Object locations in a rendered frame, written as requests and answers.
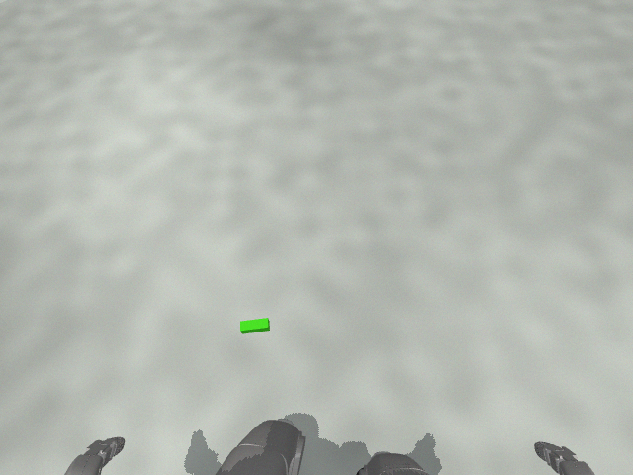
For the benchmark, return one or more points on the small box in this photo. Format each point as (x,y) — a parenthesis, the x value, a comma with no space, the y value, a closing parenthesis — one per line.
(255,326)

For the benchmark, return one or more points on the left robot hand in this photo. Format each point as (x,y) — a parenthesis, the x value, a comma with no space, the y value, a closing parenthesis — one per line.
(97,455)

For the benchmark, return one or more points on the right robot hand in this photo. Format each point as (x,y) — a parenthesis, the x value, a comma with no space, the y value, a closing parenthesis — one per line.
(562,460)

